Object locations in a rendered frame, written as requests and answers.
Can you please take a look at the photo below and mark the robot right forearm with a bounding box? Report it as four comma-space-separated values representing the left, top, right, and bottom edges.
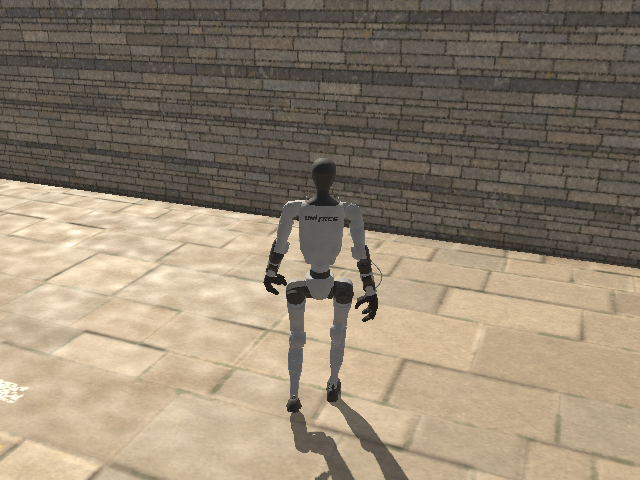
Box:
357, 245, 377, 296

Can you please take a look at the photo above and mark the robot right upper arm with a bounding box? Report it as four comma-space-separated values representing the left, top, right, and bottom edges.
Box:
343, 202, 367, 260

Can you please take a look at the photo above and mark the left robot hand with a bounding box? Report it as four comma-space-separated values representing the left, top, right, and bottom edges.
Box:
263, 274, 287, 295

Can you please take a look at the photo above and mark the robot left upper arm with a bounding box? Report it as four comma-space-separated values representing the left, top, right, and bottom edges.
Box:
273, 200, 302, 254

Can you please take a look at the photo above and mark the robot left forearm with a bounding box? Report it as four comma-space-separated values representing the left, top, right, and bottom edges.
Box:
265, 238, 284, 277

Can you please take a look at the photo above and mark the right robot hand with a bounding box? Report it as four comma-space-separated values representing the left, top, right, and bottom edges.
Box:
355, 293, 378, 322

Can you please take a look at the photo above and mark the robot right thigh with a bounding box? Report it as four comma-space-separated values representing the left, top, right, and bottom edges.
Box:
330, 278, 354, 343

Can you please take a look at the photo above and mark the robot head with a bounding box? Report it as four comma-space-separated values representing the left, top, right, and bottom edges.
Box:
305, 158, 340, 206

